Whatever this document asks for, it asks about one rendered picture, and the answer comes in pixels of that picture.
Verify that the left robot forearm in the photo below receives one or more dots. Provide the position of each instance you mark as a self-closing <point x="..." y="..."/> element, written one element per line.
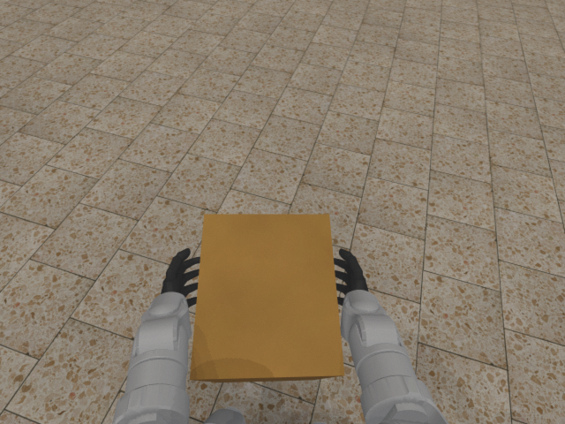
<point x="156" y="378"/>

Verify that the right robot forearm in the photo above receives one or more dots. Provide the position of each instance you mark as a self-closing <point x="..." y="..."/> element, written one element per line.
<point x="390" y="388"/>

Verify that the right robot hand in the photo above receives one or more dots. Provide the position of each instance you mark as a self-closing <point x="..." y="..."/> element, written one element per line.
<point x="353" y="278"/>

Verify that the left robot hand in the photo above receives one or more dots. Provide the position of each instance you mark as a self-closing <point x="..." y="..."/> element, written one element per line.
<point x="176" y="278"/>

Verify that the robot left shin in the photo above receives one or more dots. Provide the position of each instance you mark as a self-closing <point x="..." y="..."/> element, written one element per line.
<point x="234" y="409"/>

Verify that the carton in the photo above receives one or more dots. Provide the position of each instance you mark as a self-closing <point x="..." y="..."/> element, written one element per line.
<point x="267" y="306"/>

